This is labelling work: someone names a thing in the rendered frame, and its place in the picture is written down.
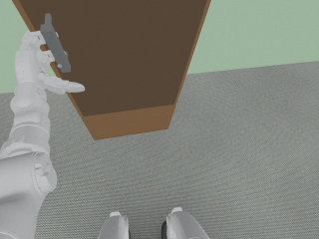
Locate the right robot shin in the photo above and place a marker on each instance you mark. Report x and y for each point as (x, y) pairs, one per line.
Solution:
(174, 210)

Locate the left robot forearm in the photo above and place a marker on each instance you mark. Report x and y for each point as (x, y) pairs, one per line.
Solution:
(31, 126)

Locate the robot left upper arm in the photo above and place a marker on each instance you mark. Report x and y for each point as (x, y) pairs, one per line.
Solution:
(25, 180)

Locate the robot shin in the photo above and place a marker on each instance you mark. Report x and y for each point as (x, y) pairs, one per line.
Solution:
(115, 213)
(174, 210)

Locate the handle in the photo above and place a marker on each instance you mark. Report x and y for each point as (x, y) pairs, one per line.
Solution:
(49, 34)

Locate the left robot hand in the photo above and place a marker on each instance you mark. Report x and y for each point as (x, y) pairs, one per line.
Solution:
(28, 66)

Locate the cupboard door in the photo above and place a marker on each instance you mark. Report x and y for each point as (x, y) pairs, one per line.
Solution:
(128, 54)

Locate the left robot shin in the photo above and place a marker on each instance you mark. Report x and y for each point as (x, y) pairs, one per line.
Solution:
(115, 213)

